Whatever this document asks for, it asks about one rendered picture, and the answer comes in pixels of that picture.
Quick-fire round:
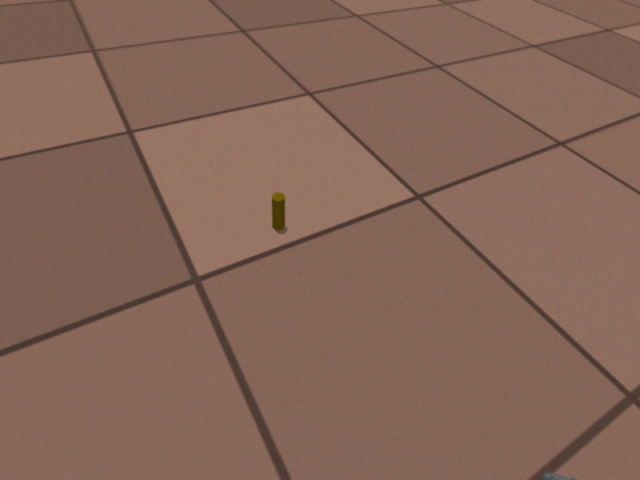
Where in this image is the can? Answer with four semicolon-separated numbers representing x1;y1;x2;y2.
272;193;285;231

